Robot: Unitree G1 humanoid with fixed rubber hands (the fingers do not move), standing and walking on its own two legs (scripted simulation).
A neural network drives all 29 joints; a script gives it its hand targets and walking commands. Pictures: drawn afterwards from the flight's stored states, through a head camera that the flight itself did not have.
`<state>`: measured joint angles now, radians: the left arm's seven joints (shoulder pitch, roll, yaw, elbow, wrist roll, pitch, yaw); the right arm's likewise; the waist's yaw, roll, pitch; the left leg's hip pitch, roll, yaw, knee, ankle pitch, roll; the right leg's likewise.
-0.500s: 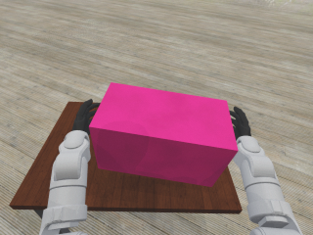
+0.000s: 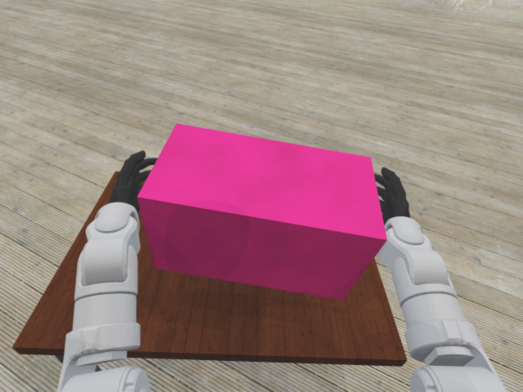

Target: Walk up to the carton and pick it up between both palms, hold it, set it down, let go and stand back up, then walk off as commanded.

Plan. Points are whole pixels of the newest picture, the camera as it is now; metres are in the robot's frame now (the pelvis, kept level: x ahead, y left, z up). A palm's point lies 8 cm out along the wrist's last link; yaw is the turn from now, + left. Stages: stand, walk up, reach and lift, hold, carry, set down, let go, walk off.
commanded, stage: hold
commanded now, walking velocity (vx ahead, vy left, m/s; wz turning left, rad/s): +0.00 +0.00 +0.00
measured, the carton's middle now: (261, 213) +0.38 +0.00 +0.11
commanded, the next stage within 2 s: none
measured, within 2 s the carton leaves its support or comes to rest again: neither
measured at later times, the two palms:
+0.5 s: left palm (129, 208) +0.34 +0.19 +0.16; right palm (403, 218) +0.34 -0.21 +0.14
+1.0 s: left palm (117, 203) +0.34 +0.20 +0.17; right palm (400, 213) +0.34 -0.20 +0.16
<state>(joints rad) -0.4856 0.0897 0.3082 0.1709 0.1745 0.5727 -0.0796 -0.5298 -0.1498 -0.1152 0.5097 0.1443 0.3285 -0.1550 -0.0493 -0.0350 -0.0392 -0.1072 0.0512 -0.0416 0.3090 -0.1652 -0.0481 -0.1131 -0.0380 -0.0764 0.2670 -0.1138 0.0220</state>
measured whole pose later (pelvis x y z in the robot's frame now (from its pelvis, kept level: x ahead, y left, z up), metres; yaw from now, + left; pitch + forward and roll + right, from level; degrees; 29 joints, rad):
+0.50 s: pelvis +0.02 +0.01 +0.00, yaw -1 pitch -2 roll -1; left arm -0.29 0.05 0.23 -0.19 0.15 0.71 -0.03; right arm -0.39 -0.24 -0.03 0.21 0.23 0.45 -0.17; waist -0.06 -0.01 -0.03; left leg -0.08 0.06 -0.02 0.31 -0.20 -0.04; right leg -0.08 -0.03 -0.06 0.23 -0.12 0.03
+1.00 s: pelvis -0.02 +0.00 +0.00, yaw +0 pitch -2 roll +0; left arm -0.53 0.07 0.33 0.10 0.20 0.71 -0.09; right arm -0.58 -0.14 -0.17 0.44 0.10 0.47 -0.13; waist -0.04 -0.03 -0.05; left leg -0.13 0.05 -0.04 0.31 -0.14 -0.04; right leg -0.14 -0.04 -0.07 0.27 -0.09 0.02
